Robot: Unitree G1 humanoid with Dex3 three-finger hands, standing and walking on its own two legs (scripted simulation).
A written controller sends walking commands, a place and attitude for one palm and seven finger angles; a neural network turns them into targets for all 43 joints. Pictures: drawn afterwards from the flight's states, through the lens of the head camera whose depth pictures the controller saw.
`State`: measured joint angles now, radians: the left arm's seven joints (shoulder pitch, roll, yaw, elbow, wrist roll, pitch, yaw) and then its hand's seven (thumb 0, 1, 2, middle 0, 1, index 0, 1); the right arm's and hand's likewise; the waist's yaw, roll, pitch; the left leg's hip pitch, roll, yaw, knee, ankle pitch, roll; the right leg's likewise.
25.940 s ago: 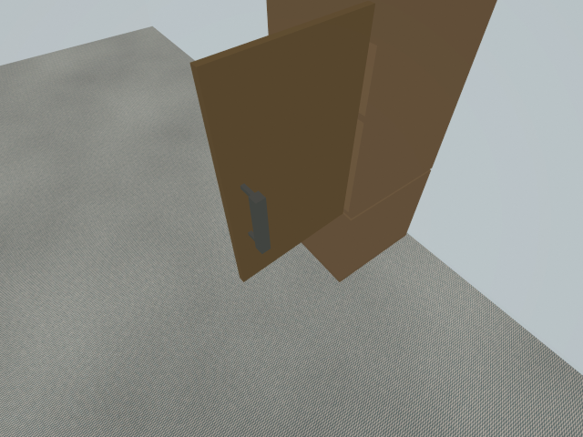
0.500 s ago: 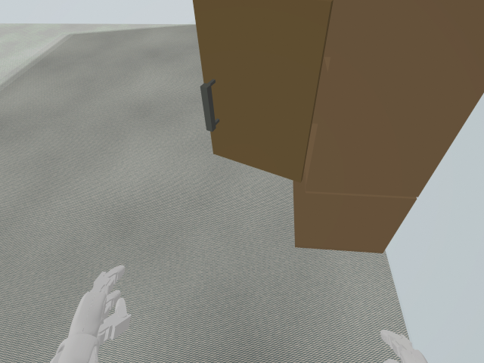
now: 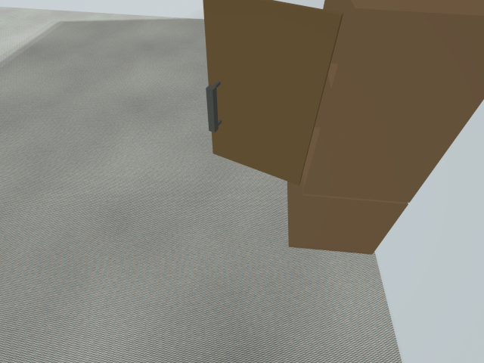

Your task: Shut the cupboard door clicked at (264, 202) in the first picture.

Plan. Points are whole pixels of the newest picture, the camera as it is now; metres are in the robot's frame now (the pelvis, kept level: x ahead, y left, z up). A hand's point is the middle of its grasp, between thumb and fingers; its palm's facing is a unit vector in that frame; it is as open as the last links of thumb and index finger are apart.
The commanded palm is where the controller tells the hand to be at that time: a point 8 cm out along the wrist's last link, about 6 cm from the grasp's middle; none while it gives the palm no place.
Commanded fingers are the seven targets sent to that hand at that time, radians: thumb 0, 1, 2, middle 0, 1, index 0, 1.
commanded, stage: let the arm hang, fingers relaxed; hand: left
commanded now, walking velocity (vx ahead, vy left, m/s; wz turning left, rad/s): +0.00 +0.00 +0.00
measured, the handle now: (215, 106) +0.91 +0.14 -0.09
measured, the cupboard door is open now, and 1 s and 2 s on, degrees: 68 68 68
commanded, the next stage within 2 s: look to check the result in 0.46 s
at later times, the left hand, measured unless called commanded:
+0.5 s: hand out of the picture -0.03 +0.19 -0.18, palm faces +0.02 -0.99 -0.17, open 7.4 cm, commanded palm none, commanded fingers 0.00 0.90 0.90 -0.20 -0.30 -0.20 -0.30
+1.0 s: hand out of the picture -0.01 +0.20 -0.17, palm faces -0.01 -0.98 -0.21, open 7.4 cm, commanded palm none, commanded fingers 0.00 0.90 0.90 -0.20 -0.30 -0.20 -0.30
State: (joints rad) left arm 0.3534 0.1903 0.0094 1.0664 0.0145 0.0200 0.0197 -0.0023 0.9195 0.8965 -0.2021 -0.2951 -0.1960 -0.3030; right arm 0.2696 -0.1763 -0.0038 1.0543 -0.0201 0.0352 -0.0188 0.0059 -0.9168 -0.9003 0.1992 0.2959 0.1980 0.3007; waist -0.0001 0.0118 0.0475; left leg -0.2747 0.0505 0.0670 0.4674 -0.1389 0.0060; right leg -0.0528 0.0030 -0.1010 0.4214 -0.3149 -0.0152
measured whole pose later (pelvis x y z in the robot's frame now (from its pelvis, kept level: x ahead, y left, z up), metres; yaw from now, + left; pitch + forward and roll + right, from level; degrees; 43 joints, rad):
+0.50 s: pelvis +0.00 +0.02 +0.00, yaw -1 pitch -3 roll +0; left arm 0.35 0.14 0.01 1.13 0.02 0.00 0.03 0.00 0.91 0.90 -0.20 -0.30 -0.20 -0.30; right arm 0.30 -0.13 -0.01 1.13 -0.02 0.02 -0.02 0.01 -0.91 -0.90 0.20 0.30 0.20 0.30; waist 0.00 0.00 0.03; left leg -0.25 0.01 0.11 0.40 -0.11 0.04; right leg -0.07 -0.04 -0.07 0.42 -0.30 0.02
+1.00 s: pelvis +0.00 +0.01 +0.00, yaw -2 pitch -3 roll +0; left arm 0.31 0.18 0.01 1.13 0.02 0.00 0.02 0.00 0.91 0.90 -0.20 -0.30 -0.20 -0.30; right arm 0.25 -0.19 -0.02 1.13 -0.01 0.02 -0.02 0.01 -0.91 -0.90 0.20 0.30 0.20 0.30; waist -0.01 0.00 0.06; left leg -0.25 0.03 0.11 0.41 -0.11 0.02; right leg -0.06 -0.02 -0.07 0.40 -0.30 0.00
